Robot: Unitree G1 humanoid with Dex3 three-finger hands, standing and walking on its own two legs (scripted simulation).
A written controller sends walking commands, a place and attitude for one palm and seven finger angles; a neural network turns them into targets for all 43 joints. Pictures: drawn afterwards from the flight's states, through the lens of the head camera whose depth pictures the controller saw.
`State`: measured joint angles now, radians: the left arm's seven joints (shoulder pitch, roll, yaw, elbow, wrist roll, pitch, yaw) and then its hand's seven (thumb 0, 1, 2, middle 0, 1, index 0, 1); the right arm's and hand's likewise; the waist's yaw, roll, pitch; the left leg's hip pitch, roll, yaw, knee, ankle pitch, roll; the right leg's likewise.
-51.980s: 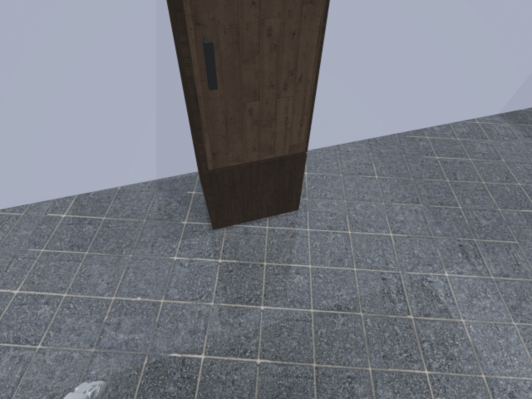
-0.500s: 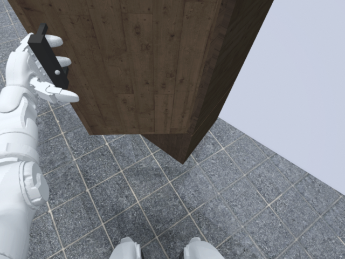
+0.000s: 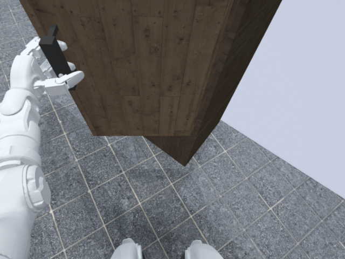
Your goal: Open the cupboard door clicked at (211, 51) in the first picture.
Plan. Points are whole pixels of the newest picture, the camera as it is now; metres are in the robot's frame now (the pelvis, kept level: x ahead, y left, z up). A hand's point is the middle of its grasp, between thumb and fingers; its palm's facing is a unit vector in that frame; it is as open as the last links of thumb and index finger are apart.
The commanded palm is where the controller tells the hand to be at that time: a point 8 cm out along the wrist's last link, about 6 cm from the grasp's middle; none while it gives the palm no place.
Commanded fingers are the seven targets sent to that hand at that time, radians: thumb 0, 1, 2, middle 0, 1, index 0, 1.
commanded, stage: close the thumb around the handle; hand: left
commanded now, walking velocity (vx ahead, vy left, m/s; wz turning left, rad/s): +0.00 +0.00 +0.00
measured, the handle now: (62, 59) +0.54 +0.21 +0.11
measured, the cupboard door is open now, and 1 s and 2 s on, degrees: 39 58 83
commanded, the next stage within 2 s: pull the door open along its arc in 0.28 s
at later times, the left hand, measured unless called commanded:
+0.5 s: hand (69, 75) +0.50 +0.19 +0.10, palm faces -0.03 -1.00 +0.00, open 5.7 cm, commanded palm +0.47 +0.24 +0.10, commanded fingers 0.00 0.90 0.90 -0.40 -1.35 -0.40 -1.35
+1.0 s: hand (78, 122) +0.38 +0.16 +0.11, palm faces +0.18 -0.98 +0.10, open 6.2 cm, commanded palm +0.32 +0.22 +0.10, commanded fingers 0.00 0.90 0.90 -0.40 -1.35 -0.40 -1.35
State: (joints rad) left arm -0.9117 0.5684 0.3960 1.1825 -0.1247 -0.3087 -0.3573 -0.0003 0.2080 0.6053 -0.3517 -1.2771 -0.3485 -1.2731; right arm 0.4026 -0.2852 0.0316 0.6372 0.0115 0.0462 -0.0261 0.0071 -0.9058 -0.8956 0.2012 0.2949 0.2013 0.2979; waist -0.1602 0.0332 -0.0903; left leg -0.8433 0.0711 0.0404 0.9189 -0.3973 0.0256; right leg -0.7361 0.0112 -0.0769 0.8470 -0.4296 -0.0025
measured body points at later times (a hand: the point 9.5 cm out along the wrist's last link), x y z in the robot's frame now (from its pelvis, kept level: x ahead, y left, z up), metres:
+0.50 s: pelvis -0.01 +0.00 +0.00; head +0.10 +0.01 +0.44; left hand +0.50 +0.25 +0.11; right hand -0.01 -0.27 -0.11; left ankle +0.02 +0.10 -0.69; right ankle -0.02 -0.12 -0.69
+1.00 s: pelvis +0.02 -0.01 +0.02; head +0.06 -0.02 +0.47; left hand +0.36 +0.21 +0.10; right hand +0.15 -0.26 -0.08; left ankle +0.02 +0.10 -0.69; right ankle -0.02 -0.12 -0.69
